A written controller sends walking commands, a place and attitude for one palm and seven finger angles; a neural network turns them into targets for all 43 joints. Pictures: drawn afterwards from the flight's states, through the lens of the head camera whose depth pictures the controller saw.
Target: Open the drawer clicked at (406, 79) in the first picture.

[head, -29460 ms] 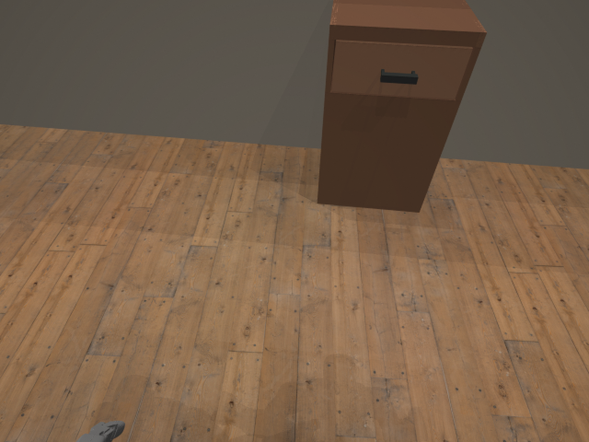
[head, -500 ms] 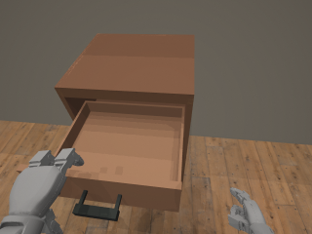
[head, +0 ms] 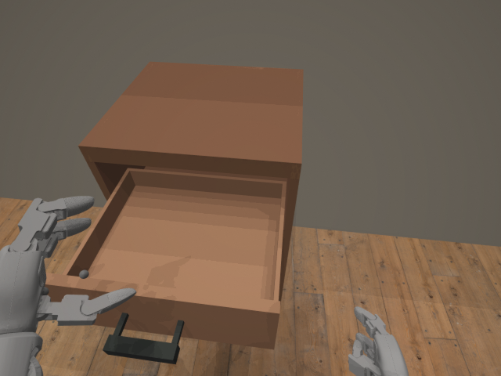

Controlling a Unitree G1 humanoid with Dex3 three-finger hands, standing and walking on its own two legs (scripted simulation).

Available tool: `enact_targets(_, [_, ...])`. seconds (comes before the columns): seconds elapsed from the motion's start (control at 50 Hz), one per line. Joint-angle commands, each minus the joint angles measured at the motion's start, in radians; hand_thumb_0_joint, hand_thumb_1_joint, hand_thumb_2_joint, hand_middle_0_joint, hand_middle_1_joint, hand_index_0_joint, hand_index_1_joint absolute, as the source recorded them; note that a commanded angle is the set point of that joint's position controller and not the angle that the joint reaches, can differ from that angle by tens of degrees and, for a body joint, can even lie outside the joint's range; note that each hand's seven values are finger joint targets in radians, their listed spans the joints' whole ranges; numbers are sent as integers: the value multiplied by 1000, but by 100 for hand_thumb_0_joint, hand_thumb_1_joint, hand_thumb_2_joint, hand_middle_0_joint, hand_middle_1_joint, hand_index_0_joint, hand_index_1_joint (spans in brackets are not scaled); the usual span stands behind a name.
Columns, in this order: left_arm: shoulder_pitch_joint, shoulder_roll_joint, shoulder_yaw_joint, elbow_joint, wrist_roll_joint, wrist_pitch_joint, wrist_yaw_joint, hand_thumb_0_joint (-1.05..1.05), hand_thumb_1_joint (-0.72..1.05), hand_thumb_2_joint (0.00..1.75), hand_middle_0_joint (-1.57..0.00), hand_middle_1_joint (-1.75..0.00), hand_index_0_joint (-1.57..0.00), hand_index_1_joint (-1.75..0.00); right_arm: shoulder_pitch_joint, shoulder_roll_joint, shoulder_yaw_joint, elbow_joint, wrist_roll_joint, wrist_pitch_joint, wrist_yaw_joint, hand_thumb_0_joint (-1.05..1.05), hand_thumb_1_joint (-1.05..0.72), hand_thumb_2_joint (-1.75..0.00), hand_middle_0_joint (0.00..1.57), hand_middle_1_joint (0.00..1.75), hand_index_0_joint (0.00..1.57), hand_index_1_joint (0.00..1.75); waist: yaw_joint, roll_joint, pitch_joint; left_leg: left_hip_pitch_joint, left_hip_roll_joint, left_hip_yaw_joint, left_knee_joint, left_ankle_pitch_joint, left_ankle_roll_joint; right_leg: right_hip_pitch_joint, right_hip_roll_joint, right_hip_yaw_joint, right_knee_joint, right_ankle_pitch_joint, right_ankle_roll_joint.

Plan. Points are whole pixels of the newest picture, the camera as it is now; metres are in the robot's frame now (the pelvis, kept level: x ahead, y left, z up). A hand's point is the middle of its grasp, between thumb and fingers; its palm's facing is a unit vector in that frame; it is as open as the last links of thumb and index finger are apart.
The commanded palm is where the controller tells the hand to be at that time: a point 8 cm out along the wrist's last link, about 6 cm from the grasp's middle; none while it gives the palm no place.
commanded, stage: draw the hand back to the body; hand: left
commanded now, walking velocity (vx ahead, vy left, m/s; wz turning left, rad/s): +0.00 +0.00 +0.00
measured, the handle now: (146, 335) +0.20 +0.21 -0.09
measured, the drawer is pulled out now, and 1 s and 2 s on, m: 0.30 0.30 0.30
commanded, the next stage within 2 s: step back with the hand held close in 0.60 s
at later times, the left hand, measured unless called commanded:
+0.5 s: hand (84, 284) +0.18 +0.21 +0.16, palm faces +0.38 -0.83 -0.41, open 7.9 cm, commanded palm +0.12 +0.26 +0.18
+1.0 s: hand (76, 306) +0.16 +0.22 +0.14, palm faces +0.25 -0.83 -0.50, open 7.4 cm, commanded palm +0.09 +0.27 +0.18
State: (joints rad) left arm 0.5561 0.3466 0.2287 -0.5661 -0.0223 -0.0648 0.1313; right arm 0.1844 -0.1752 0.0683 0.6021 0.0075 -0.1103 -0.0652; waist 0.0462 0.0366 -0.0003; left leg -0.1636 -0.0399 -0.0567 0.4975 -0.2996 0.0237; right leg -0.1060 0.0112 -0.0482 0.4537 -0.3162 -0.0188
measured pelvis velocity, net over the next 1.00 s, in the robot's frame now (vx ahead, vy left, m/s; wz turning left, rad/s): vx -0.03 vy -0.01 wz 0.03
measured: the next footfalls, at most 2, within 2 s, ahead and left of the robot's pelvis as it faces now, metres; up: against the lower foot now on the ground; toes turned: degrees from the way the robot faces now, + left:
right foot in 1.90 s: -0.22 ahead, -0.13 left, +0.00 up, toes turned -1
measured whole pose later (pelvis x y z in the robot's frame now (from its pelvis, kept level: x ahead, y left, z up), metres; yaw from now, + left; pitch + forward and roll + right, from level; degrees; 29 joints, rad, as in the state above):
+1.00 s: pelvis -0.03 -0.01 +0.00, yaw +2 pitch +3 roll -1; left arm 0.68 0.38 0.31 -0.62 -0.05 -0.12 0.09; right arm 0.12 -0.23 -0.01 0.56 0.03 0.01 -0.09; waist 0.00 0.04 0.04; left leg -0.30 -0.03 -0.09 0.49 -0.23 0.01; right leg -0.23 0.02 -0.09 0.44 -0.26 -0.03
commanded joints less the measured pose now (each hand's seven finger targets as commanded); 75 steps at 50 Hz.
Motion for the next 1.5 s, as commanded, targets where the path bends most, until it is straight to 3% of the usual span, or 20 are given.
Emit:
enact_targets(0.0, [-9,110,106,-168,-17,-58,-6,0,23,62,-25,-73,-25,-73,-172,-115,-68,-175,3,-46,-9,0,-90,-90,20,30,20,30,11,-30,-90,64,71,11,-61,334,3,-23,-49,-20,-83,315,-6])
enact_targets(0.02, [-17,113,108,-178,-19,-58,-8,0,27,63,-25,-70,-25,-70,-181,-120,-68,-172,2,-46,-10,0,-90,-90,20,30,20,30,10,25,-95,66,64,13,-65,322,1,-18,-48,-15,-93,305,-9])
enact_targets(0.14, [-39,162,149,-229,-20,-67,3,0,48,72,-23,-57,-23,-57,-178,-119,-71,-160,1,-49,-22,0,-90,-90,20,30,20,30,11,55,-134,107,61,20,-63,375,1,6,-54,-8,-103,371,-6])
enact_targets(0.3, [-66,150,162,-136,-33,-58,0,0,76,84,-21,-39,-21,-39,-197,-122,-77,-148,4,-28,-30,0,-90,-90,20,30,20,30,9,-24,-42,103,58,18,-90,315,6,-31,-48,-11,-142,319,3])
enact_targets(0.34, [-72,136,145,-118,-32,-59,-6,0,83,87,-21,-34,-21,-34,-202,-123,-76,-145,6,-29,-28,0,-90,-90,20,30,20,30,6,26,-15,100,55,19,-96,289,4,-44,-49,-6,-154,286,1])
enact_targets(0.38, [-68,140,146,-132,-35,-63,-8,0,90,90,-20,-30,-20,-30,-202,-125,-76,-152,4,-27,-26,0,-90,-90,20,30,20,30,10,6,-47,107,54,16,-99,293,7,-25,-49,-4,-151,288,2])
enact_targets(0.48, [-57,156,158,-159,-35,-67,-7,0,90,90,-20,-30,-20,-30,-206,-123,-76,-155,1,-30,-28,0,-90,-90,20,30,20,30,15,-8,-94,123,54,21,-97,318,7,-1,-50,1,-149,317,5])
enact_targets(0.54, [-72,163,161,-171,-32,-66,-5,0,90,90,-20,-30,-20,-30,-213,-120,-73,-151,0,-31,-30,0,-90,-90,20,30,20,30,12,43,-70,122,51,26,-97,321,4,-11,-52,5,-162,325,3])
enact_targets(0.68, [-58,146,155,-129,-33,-62,-6,0,90,90,-20,-30,-20,-30,-213,-119,-76,-145,1,-26,-31,0,-90,-90,20,30,20,30,12,-5,-59,125,54,22,-106,309,7,-15,-50,-1,-167,301,6])
enact_targets(0.7, [-206,294,302,-255,-40,-107,4,0,90,90,-20,-30,-20,-30,-160,-137,-69,-196,16,-5,-26,0,-90,-90,20,30,20,30,-25,-13,52,20,63,-23,-67,280,22,-119,-96,47,-201,336,19])
enact_targets(0.74, [-82,209,248,-142,-33,-120,-8,0,90,90,-20,-30,-20,-30,-177,-116,-75,-170,8,13,-27,0,-90,-90,20,30,20,30,-27,-56,38,20,69,-31,-52,302,18,-135,-117,21,-184,363,15])
enact_targets(0.78, [25,150,204,-132,-30,-111,-19,0,90,90,-20,-30,-20,-30,-173,-134,-87,-183,9,36,-23,0,-90,-90,20,30,20,30,-29,-79,-72,42,71,-26,-8,375,24,-98,-132,7,-141,433,17])
enact_targets(0.86, [127,157,211,-213,-29,-121,-23,0,90,90,-20,-30,-20,-30,-169,-150,-105,-200,9,60,-20,0,-90,-90,20,30,20,30,-32,39,-209,43,83,-21,7,490,24,-48,-142,5,-76,465,6])
enact_targets(0.92, [133,212,257,-280,-34,-127,-13,0,90,90,-20,-30,-20,-30,-184,-153,-112,-220,15,72,-27,0,-90,-90,20,30,20,30,-36,-27,-236,17,89,-31,18,491,18,-55,-145,14,-58,465,-1])
enact_targets(0.98, [143,205,258,-283,-38,-130,-4,0,90,90,-20,-30,-20,-30,-174,-147,-121,-221,20,80,-37,0,-90,-90,20,30,20,30,-40,-64,-207,-12,94,-50,29,456,16,-87,-146,10,-47,413,-8])
enact_targets(1.08, [134,213,263,-285,-37,-139,13,0,90,90,-20,-30,-20,-30,-166,-154,-123,-218,15,73,-44,0,-90,-90,20,30,20,30,-39,31,-164,-77,129,-112,-44,403,28,-108,-105,8,-13,264,3])
enact_targets(1.26, [110,209,263,-305,-22,-168,19,0,90,90,-20,-30,-20,-30,-156,-168,-114,-232,12,33,-32,0,-90,-90,20,30,20,30,-40,59,-101,-370,162,-170,-176,-60,59,8,-68,38,55,105,13])
enact_targets(1.36, [91,211,260,-334,-22,-187,22,0,90,90,-20,-30,-20,-30,-129,-172,-117,-230,15,11,-23,0,-90,-90,20,30,20,30,-50,12,-98,-313,117,-134,-53,-135,39,-114,-118,84,-39,23,-17])
enact_targets(1.42, [84,223,269,-338,-32,-193,36,0,90,90,-20,-30,-20,-30,-111,-168,-126,-197,16,5,-27,0,-90,-90,20,30,20,30,-57,-63,-128,-114,50,-58,173,-54,-2,-325,-219,133,-135,-23,-77])
enact_targets(1.48, [60,224,269,-343,-35,-193,46,0,90,90,-20,-30,-20,-30,-121,-157,-120,-179,11,10,-33,0,-90,-90,20,30,20,30,-55,-76,-106,-76,50,-43,180,-22,-9,-381,-243,102,-120,5,-86])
